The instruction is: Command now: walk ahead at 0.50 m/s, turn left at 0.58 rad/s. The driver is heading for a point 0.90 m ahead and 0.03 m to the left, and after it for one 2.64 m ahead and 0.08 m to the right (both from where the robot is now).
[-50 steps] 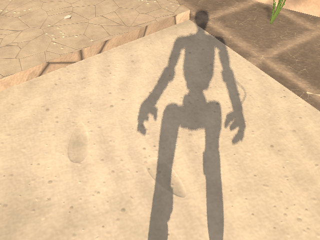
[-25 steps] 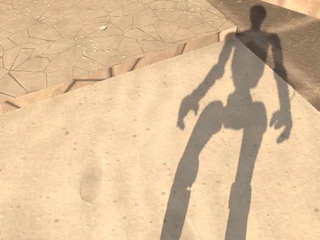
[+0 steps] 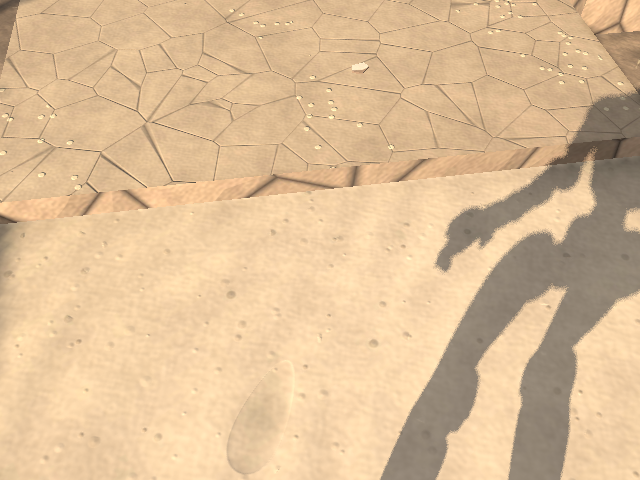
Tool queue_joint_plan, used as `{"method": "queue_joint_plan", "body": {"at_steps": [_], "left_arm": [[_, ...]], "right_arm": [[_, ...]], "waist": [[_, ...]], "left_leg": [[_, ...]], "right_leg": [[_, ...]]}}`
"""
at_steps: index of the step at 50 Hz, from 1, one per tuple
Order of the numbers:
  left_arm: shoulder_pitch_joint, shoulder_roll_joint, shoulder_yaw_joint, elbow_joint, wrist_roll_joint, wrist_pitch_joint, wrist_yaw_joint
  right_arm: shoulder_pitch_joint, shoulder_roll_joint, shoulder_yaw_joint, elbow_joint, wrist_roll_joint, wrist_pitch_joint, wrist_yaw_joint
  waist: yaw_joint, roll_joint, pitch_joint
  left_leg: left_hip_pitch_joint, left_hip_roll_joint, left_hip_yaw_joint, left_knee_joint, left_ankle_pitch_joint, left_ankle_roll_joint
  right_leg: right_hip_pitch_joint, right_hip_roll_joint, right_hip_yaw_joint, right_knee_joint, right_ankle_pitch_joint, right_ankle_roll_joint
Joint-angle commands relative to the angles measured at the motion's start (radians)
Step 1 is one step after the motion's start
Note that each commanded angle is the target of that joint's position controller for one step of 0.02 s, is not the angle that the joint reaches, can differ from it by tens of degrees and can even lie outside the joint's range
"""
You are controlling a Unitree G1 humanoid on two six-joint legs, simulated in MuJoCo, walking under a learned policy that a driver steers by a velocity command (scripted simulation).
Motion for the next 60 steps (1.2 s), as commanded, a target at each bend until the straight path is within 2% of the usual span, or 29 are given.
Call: {"method": "queue_joint_plan", "body": {"at_steps": [1, 4, 7, 11, 14, 16, 17, 18, 19, 20, 21, 22, 23, 24, 26, 29, 31, 36, 39, 40, 41, 42, 43, 44, 45, 46, 48, 52, 60], "left_arm": [[0.021, 0.112, 0.034, -0.073, 0.019, 0.001, 0.003], [-0.071, 0.077, 0.022, -0.111, 0.030, 0.017, 0.007], [-0.179, 0.049, 0.009, -0.145, 0.024, 0.013, -0.003], [-0.268, 0.069, 0.010, -0.188, 0.006, 0.002, -0.020], [-0.253, 0.106, 0.021, -0.197, 0.004, -0.014, -0.032], [-0.131, 0.133, 0.038, -0.169, 0.006, -0.025, -0.028], [-0.006, 0.170, 0.053, -0.151, 0.022, -0.030, -0.022], [0.150, 0.245, 0.072, -0.132, 0.042, -0.027, -0.015], [0.210, 0.240, 0.074, -0.092, 0.026, -0.014, -0.026], [0.170, 0.149, 0.049, -0.106, 0.007, -0.008, -0.028], [0.124, 0.108, 0.036, -0.113, 0.010, 0.003, -0.026], [0.077, 0.095, 0.028, -0.112, 0.020, 0.010, -0.027], [0.051, 0.076, 0.020, -0.108, 0.026, 0.011, -0.027], [0.041, 0.072, 0.017, -0.103, 0.030, 0.009, -0.027], [0.050, 0.079, 0.019, -0.086, 0.018, 0.002, -0.029], [0.072, 0.130, 0.032, -0.066, 0.006, 0.002, -0.023], [0.087, 0.147, 0.035, -0.057, 0.001, 0.011, -0.020], [0.179, 0.175, 0.037, -0.014, -0.016, 0.033, -0.019], [0.184, 0.196, 0.041, 0.003, -0.021, 0.050, -0.015], [0.226, 0.152, 0.026, 0.027, 0.057, 0.054, -0.022], [0.257, 0.128, 0.018, 0.037, 0.058, 0.055, -0.024], [0.238, 0.094, 0.003, 0.000, 0.055, 0.055, -0.024], [0.323, 0.015, -0.014, -0.041, 0.027, 0.054, -0.030], [0.247, 0.119, 0.011, -0.021, 0.041, 0.068, -0.017], [0.188, 0.117, 0.014, -0.035, 0.030, 0.068, -0.024], [0.176, 0.100, 0.008, -0.030, 0.024, 0.068, -0.029], [0.204, 0.083, 0.006, -0.006, 0.045, 0.092, -0.038], [0.135, 0.057, 0.004, -0.022, 0.046, 0.114, -0.059], [-0.114, 0.020, -0.020, -0.110, 0.049, 0.108, -0.086]], "right_arm": [[-0.012, -0.116, -0.024, -0.083, -0.004, -0.025, -0.014], [0.036, -0.157, -0.034, -0.072, 0.004, -0.026, -0.036], [0.075, -0.157, -0.035, -0.064, 0.010, -0.015, -0.047], [0.136, -0.155, -0.035, -0.044, 0.016, -0.006, -0.049], [0.144, -0.152, -0.035, -0.045, 0.014, 0.004, -0.057], [0.114, -0.138, -0.030, -0.060, 0.011, 0.010, -0.058], [0.097, -0.096, -0.014, -0.077, 0.004, 0.007, -0.052], [0.171, -0.037, 0.004, -0.098, 0.003, 0.001, -0.053], [0.261, -0.041, 0.015, -0.103, 0.024, -0.007, -0.054], [0.225, -0.129, -0.003, -0.079, 0.033, -0.007, -0.052], [0.129, -0.149, -0.006, -0.092, 0.023, -0.004, -0.050], [0.066, -0.136, -0.004, -0.109, 0.008, -0.006, -0.049], [0.039, -0.123, -0.007, -0.118, -0.001, -0.007, -0.046], [0.052, -0.103, -0.004, -0.117, 0.004, -0.005, -0.041], [0.060, -0.068, 0.005, -0.116, 0.006, -0.002, -0.036], [-0.021, -0.043, 0.023, -0.145, -0.008, -0.008, -0.032], [-0.083, -0.030, 0.032, -0.156, -0.006, -0.016, -0.024], [-0.219, -0.048, 0.034, -0.194, 0.009, -0.024, -0.007], [-0.209, -0.078, 0.023, -0.202, 0.009, -0.029, 0.001], [-0.120, -0.063, 0.033, -0.166, -0.097, -0.008, 0.005], [0.029, -0.086, 0.018, -0.115, -0.117, -0.011, -0.001], [0.220, -0.163, -0.001, -0.093, -0.124, -0.017, -0.012], [0.261, -0.299, -0.030, -0.083, -0.100, -0.007, -0.022], [0.213, -0.244, -0.022, -0.093, -0.066, -0.001, -0.024], [0.138, -0.176, 0.001, -0.088, -0.057, -0.004, -0.026], [0.087, -0.120, 0.018, -0.080, -0.057, -0.010, -0.023], [0.043, -0.078, 0.032, -0.068, -0.046, -0.020, -0.026], [0.076, -0.092, 0.023, -0.024, -0.040, -0.049, -0.028], [0.153, -0.106, 0.015, 0.052, -0.039, -0.048, -0.038]], "waist": [[0.031, 0.029, -0.125], [0.012, 0.033, -0.080], [-0.032, 0.076, -0.058], [-0.069, 0.105, -0.048], [-0.049, 0.128, -0.058], [0.020, 0.151, -0.101], [0.082, 0.120, -0.207], [0.096, -0.056, -0.372], [0.067, -0.333, -0.438], [0.083, -0.197, -0.305], [0.092, -0.100, -0.189], [0.073, -0.043, -0.107], [0.049, -0.044, -0.071], [0.026, -0.068, -0.062], [0.012, -0.084, -0.067], [0.024, -0.058, -0.059], [0.045, -0.056, -0.053], [0.091, -0.070, -0.029], [0.053, -0.085, -0.033], [0.025, -0.078, -0.064], [-0.026, -0.056, -0.144], [-0.120, 0.064, -0.278], [-0.084, 0.362, -0.397], [-0.102, 0.180, -0.317], [-0.067, 0.131, -0.199], [-0.034, 0.105, -0.139], [0.010, 0.143, -0.093], [0.019, 0.116, -0.045], [-0.029, 0.084, 0.027]], "left_leg": [[0.205, 0.275, -0.376, -0.271, 0.248, 0.207], [0.140, 0.233, -0.295, -0.290, 0.297, 0.190], [0.101, 0.175, -0.244, -0.274, 0.206, 0.136], [0.141, 0.200, -0.313, -0.224, 0.113, 0.111], [0.232, 0.236, -0.404, -0.132, 0.116, 0.096], [0.232, 0.204, -0.416, -0.029, 0.211, 0.066], [0.162, 0.150, -0.368, 0.152, 0.217, 0.033], [-0.100, 0.038, -0.245, 0.480, 0.007, -0.036], [-0.349, -0.001, -0.194, 0.719, -0.418, -0.071], [-0.438, 0.061, -0.228, 0.813, -0.366, -0.075], [-0.444, 0.095, -0.188, 0.827, -0.284, -0.077], [-0.419, 0.122, -0.165, 0.782, -0.226, -0.075], [-0.386, 0.151, -0.165, 0.723, -0.187, -0.071], [-0.337, 0.168, -0.156, 0.681, -0.168, -0.068], [-0.311, 0.181, -0.122, 0.598, -0.152, -0.074], [-0.319, 0.205, -0.085, 0.417, -0.037, -0.091], [-0.280, 0.197, -0.059, 0.281, 0.070, -0.095], [-0.213, 0.154, -0.022, 0.089, 0.146, -0.090], [-0.138, 0.130, -0.005, 0.017, 0.078, -0.050], [0.018, 0.086, 0.060, -0.017, 0.038, -0.039], [0.228, 0.065, 0.060, -0.022, 0.024, -0.015], [0.468, 0.278, -0.167, -0.032, -0.047, 0.030], [0.656, 0.537, -0.618, -0.170, -0.060, 0.142], [0.568, 0.498, -0.614, -0.192, -0.051, 0.127], [0.455, 0.450, -0.447, -0.191, 0.014, 0.099], [0.356, 0.404, -0.341, -0.226, 0.088, 0.073], [0.241, 0.349, -0.212, -0.283, 0.130, 0.040], [0.226, 0.351, -0.110, -0.375, 0.124, 0.067], [0.300, 0.342, 0.099, -0.381, 0.219, 0.045]], "right_leg": [[-0.171, -0.059, 0.052, -0.101, 0.073, 0.015], [-0.186, -0.031, 0.026, -0.293, 0.218, 0.057], [-0.126, 0.021, 0.015, -0.536, 0.422, 0.060], [-0.075, 0.060, 0.028, -0.674, 0.477, 0.046], [-0.047, 0.067, 0.047, -0.727, 0.367, 0.017], [0.117, 0.080, 0.020, -0.780, 0.332, -0.023], [0.337, -0.001, 0.079, -0.756, 0.336, -0.073], [0.700, -0.215, 0.368, -0.750, 0.256, -0.188], [0.842, -0.356, 0.755, -0.864, 0.029, -0.289], [0.746, -0.328, 0.714, -0.904, -0.133, -0.259], [0.613, -0.282, 0.558, -0.913, -0.097, -0.221], [0.474, -0.240, 0.453, -0.940, 0.012, -0.210], [0.389, -0.205, 0.378, -0.963, 0.104, -0.205], [0.334, -0.179, 0.322, -0.984, 0.165, -0.200], [0.301, -0.162, 0.248, -1.019, 0.257, -0.217], [0.300, -0.163, 0.168, -1.055, 0.361, -0.233], [0.292, -0.140, 0.103, -1.063, 0.386, -0.215], [0.353, -0.160, 0.068, -1.031, 0.375, -0.184], [0.411, -0.193, 0.070, -0.962, 0.461, -0.155], [0.396, -0.138, -0.004, -0.848, 0.611, -0.106], [0.329, -0.082, -0.045, -0.654, 0.680, -0.081], [0.161, -0.034, -0.093, -0.352, 0.415, -0.050], [-0.139, 0.126, -0.096, -0.047, -0.181, -0.020], [-0.214, 0.085, 0.037, 0.035, -0.151, -0.044], [-0.219, 0.046, 0.056, 0.024, -0.061, -0.057], [-0.180, 0.014, 0.047, -0.036, 0.002, -0.055], [-0.096, -0.007, 0.033, -0.103, 0.046, -0.038], [-0.152, -0.014, 0.029, -0.143, 0.161, -0.022], [-0.174, -0.014, -0.064, -0.476, 0.344, -0.033]]}}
